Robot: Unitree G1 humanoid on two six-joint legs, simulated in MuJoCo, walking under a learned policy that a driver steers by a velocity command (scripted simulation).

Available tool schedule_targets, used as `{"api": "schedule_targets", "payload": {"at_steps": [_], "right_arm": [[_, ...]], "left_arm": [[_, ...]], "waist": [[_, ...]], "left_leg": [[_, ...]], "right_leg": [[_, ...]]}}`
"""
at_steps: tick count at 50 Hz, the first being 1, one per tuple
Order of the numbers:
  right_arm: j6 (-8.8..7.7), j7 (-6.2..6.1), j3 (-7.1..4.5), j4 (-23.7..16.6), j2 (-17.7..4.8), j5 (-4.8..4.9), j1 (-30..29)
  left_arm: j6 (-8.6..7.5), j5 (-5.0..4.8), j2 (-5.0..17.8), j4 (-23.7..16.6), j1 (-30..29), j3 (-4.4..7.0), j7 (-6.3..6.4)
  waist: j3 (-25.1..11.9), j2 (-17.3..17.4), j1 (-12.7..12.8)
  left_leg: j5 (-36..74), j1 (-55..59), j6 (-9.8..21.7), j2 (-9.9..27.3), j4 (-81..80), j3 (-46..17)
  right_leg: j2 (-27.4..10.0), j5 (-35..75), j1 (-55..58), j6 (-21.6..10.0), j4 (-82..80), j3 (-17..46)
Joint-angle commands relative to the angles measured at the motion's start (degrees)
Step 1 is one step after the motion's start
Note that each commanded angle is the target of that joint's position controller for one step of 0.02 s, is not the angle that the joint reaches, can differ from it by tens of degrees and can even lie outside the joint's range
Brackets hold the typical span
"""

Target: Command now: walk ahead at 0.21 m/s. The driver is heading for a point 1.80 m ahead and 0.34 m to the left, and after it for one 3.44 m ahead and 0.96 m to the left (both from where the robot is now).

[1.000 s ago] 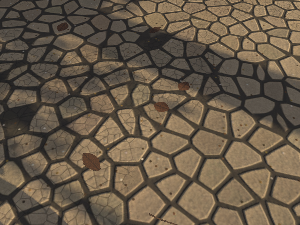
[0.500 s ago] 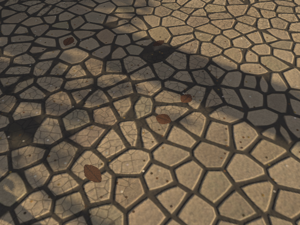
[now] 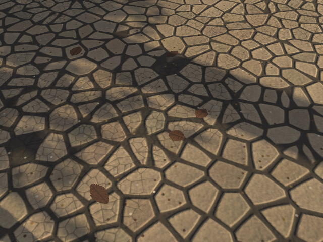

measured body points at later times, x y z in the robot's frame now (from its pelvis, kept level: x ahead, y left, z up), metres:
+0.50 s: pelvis +0.17 +0.06 +0.00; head +0.19 +0.08 +0.45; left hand +0.28 +0.31 -0.14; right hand +0.09 -0.16 -0.14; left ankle +0.07 +0.13 -0.74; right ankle +0.26 -0.07 -0.68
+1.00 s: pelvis +0.46 +0.03 +0.00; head +0.48 +0.03 +0.45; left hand +0.40 +0.27 -0.14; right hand +0.57 -0.21 -0.14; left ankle +0.56 +0.19 -0.67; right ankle +0.42 -0.02 -0.74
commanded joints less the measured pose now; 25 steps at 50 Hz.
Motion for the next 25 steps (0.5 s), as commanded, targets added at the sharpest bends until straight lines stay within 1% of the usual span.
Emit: {"api": "schedule_targets", "payload": {"at_steps": [1, 2, 3, 4, 6, 8, 9, 10, 11, 12, 13, 14, 15, 16, 17, 18, 19, 21, 23, 25], "right_arm": [[-1.47, 0.93, -0.61, -4.8, -3.9, -1.12, -4.4], [-2.05, 1.26, -0.82, -5.6, -4.3, -0.97, -5.2], [-2.65, 1.65, -0.97, -6.0, -4.4, -0.83, -5.0], [-3.24, 2.04, -1.08, -6.4, -4.3, -0.6, -4.8], [-4.03, 2.55, -1.36, -7.3, -4.1, -0.12, -5.2], [-4.2, 2.68, -1.62, -7.3, -3.6, 0.27, -3.1], [-4.25, 2.56, -1.69, -6.3, -2.8, 0.4, 0.4], [-4.28, 2.26, -2.08, -4.7, -3.0, 0.4, 4.7], [-4.64, 1.78, -2.75, -3.3, -4.7, 0.13, 10.1], [-5.15, 1.16, -3.97, -2.6, -9.9, -0.68, 17.3], [-4.64, 1.26, -4.85, -0.7, -13.3, -0.07, 21.6], [-4.49, 1.33, -4.3, -2.3, -10.7, 0.06, 15.7], [-5.02, 1.75, -3.81, -4.4, -8.6, 0.24, 10.5], [-5.61, 1.86, -3.48, -5.5, -7.4, 0.38, 7.9], [-6.18, 1.69, -3.05, -5.7, -6.1, 0.54, 7.5], [-6.6, 1.53, -2.72, -5.3, -5.0, 0.52, 8.3], [-6.92, 1.41, -2.56, -4.6, -4.8, 0.55, 10.2], [-7.15, 1.26, -2.34, -3.3, -4.5, 0.73, 13.6], [-7.11, 1.18, -2.09, -3.0, -4.2, 0.63, 15.2], [-7.0, 1.07, -1.84, -3.0, -3.9, 0.51, 15.4]], "left_arm": [[-0.07, 0.38, 9.3, 1.0, 8.1, 2.72, 0.12], [-0.62, 0.73, 9.1, 0.9, 8.3, 2.92, -0.01], [-1.22, 0.81, 9.2, 0.6, 7.7, 3.16, -0.13], [-1.78, 0.62, 9.3, 0.4, 7.0, 3.32, -0.24], [-2.6, 0.33, 8.9, 0.0, 6.0, 3.5, -0.42], [-2.86, 0.1, 8.9, -0.4, 4.9, 3.69, -0.55], [-2.82, -0.24, 8.9, -0.7, 3.8, 3.79, -0.65], [-2.89, -0.14, 8.4, -1.0, 3.6, 3.74, -0.79], [-3.31, 0.31, 6.6, -1.7, 3.1, 3.17, -0.96], [-3.91, 0.07, 1.7, -3.9, 1.5, 1.71, -1.63], [-3.96, 0.95, 3.8, -5.6, 0.5, 2.36, -1.9], [-3.91, 1.79, 6.4, -5.9, -1.2, 2.97, -2.32], [-4.21, 1.44, 5.1, -5.5, -1.4, 2.72, -2.97], [-4.53, 1.05, 4.0, -4.8, -0.4, 2.53, -3.35], [-4.47, 1.31, 4.3, -4.6, -0.3, 2.72, -3.58], [-4.14, 1.5, 4.4, -4.4, -0.3, 2.82, -3.73], [-3.8, 1.46, 4.3, -4.7, -0.9, 2.91, -3.78], [-3.16, 1.3, 3.7, -6.0, -4.2, 2.87, -3.7], [-2.85, 1.18, 3.0, -8.2, -9.3, 2.58, -3.65], [-2.83, 0.9, 2.2, -10.5, -14.7, 2.08, -3.63]], "waist": [[10.4, -7.8, 2.9], [10.6, -6.3, 2.7], [9.9, -5.0, 1.9], [9.1, -4.4, 1.2], [7.8, -5.2, 0.6], [6.8, -6.3, -0.8], [6.5, -5.7, -2.7], [6.0, -4.0, -4.1], [4.4, -0.1, -6.1], [1.5, 13.2, -8.7], [2.6, 15.5, -8.2], [7.6, 6.9, -4.8], [9.1, 3.5, -2.6], [8.5, 2.7, -1.0], [7.5, 2.5, -0.3], [6.4, 2.6, -0.1], [5.7, 3.0, -0.1], [5.7, 3.3, -0.4], [6.4, 3.5, -1.2], [7.6, 3.8, -1.9]], "left_leg": [[-5.1, -17.1, 1.3, 1.9, 12.8, 4.8], [-5.8, -19.6, 1.2, 3.2, 16.5, 4.4], [-5.7, -21.1, 1.1, 4.1, 18.0, 4.3], [-5.0, -20.8, 1.0, 4.6, 16.8, 4.7], [-2.9, -16.2, 0.8, 3.9, 11.9, 6.6], [1.0, -7.4, 1.0, 2.4, 4.8, 9.1], [5.5, 0.0, 1.2, 1.2, -0.3, 10.8], [5.9, 7.7, 1.2, -0.3, -2.9, 11.2], [2.2, 15.9, 1.7, 2.3, -5.9, 6.5], [-15.6, 21.6, 4.9, 17.2, -17.5, -16.3], [-27.2, 19.2, 9.9, 24.9, -24.0, -33.2], [-26.5, 13.7, 10.3, 23.9, -23.0, -30.0], [-19.2, 10.0, 9.4, 21.1, -22.8, -24.2], [-10.2, 8.6, 8.2, 18.3, -23.5, -18.4], [-2.5, 8.6, 7.5, 16.6, -23.6, -14.1], [5.2, 9.3, 7.1, 14.9, -23.3, -10.3], [12.2, 10.4, 7.1, 14.2, -22.6, -7.8], [23.5, 11.9, 7.3, 13.4, -21.5, -4.1], [30.0, 11.5, 7.6, 12.7, -21.3, -1.8], [33.9, 10.4, 7.7, 11.7, -21.5, 0.2]], "right_leg": [[-21.0, -33.2, -2.3, -10.7, -18.6, 27.4], [-22.0, -29.9, -1.4, -11.4, -19.3, 28.2], [-21.8, -26.2, 0.0, -11.3, -19.1, 26.8], [-20.8, -22.6, 0.5, -10.6, -18.5, 24.2], [-17.3, -16.2, -0.8, -8.6, -16.8, 18.0], [-15.1, -13.9, -5.7, -7.5, -14.6, 13.7], [-13.9, -14.7, -10.3, -6.8, -11.9, 11.6], [-12.3, -15.5, -15.4, -6.0, -7.8, 10.1], [-9.8, -15.1, -21.1, -4.7, -0.2, 7.3], [-2.9, -13.6, -28.4, -1.7, 19.7, -1.1], [0.0, -18.0, -35.4, -1.8, 33.1, -1.9], [-4.4, -13.1, -37.0, -2.5, 39.4, 1.7], [-6.5, -6.8, -36.0, -2.3, 40.0, 2.8], [-7.9, -2.3, -33.6, -1.5, 38.8, 2.6], [-8.5, 0.3, -31.9, -0.6, 37.7, 1.8], [-8.5, 2.0, -31.0, 0.3, 37.5, 0.7], [-8.3, 3.0, -31.3, 0.9, 37.4, -0.2], [-8.1, 4.5, -33.5, 1.9, 36.4, -1.8], [-7.6, 6.1, -34.6, 2.7, 32.9, -3.4], [-6.7, 8.3, -33.4, 2.9, 25.9, -4.9]]}}
Velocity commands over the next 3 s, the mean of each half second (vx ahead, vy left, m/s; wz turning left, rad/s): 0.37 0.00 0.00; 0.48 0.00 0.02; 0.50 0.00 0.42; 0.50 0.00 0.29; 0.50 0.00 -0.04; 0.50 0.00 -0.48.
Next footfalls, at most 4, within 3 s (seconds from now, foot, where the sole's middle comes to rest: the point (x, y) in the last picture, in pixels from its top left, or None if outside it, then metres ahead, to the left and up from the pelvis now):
0.22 left None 0.11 0.13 -0.78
0.70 right None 0.46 -0.02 -0.78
1.24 left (140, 196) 0.76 0.14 -0.78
1.80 right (155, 137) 1.11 0.08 -0.78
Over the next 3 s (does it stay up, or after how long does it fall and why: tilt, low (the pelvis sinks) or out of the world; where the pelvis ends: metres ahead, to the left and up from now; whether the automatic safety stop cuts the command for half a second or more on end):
stays up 1.50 0.31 -0.02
